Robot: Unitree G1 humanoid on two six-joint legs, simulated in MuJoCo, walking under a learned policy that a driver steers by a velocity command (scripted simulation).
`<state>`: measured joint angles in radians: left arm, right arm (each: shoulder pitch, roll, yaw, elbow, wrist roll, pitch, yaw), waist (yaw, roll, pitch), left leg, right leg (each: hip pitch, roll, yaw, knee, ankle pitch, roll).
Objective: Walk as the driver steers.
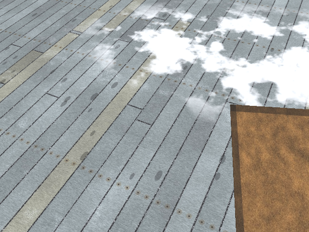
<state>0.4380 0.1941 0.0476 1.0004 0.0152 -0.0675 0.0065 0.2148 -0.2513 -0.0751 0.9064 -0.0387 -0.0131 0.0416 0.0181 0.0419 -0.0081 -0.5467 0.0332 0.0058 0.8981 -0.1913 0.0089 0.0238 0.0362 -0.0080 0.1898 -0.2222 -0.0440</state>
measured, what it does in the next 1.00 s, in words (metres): walks ahead: left foot, then right foot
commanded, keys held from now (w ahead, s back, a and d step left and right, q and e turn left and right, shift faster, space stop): w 0.26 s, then no key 0.66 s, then w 0.04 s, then w+e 0.04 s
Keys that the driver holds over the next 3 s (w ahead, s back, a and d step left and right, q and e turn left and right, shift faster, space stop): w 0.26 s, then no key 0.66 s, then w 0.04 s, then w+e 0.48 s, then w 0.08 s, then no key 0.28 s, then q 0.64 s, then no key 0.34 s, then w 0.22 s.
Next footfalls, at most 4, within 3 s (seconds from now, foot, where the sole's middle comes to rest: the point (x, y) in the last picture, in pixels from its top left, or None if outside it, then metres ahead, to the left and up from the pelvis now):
0.22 left None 0.25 0.14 -0.79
0.68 right None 0.39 -0.03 -0.79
1.32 right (195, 229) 0.54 -0.09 -0.79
1.86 left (178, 175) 0.81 -0.03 -0.79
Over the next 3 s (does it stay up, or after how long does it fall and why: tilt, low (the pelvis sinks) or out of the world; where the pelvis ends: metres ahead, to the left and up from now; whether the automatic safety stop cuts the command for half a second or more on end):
stays up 0.68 -0.09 0.00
